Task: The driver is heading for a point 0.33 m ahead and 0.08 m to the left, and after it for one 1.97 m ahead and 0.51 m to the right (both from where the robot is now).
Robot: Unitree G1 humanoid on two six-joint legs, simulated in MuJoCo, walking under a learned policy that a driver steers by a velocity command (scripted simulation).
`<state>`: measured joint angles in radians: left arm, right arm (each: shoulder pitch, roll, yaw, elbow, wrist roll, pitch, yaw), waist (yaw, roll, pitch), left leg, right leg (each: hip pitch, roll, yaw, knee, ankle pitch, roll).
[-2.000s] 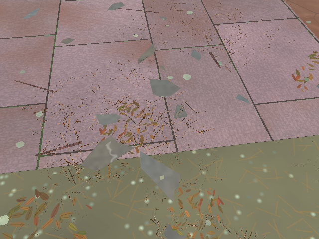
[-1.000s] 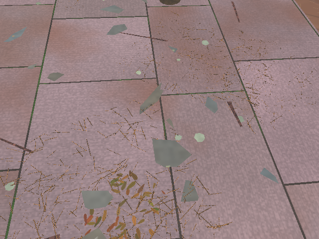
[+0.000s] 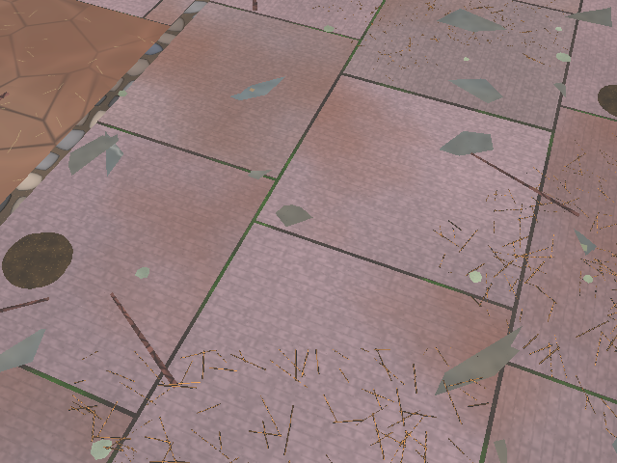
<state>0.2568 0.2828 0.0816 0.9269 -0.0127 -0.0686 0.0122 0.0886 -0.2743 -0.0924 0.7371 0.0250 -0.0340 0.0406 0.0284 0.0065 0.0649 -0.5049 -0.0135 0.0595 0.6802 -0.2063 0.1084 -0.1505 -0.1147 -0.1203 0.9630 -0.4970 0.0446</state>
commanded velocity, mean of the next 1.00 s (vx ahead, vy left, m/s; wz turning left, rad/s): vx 0.44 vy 0.00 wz -0.11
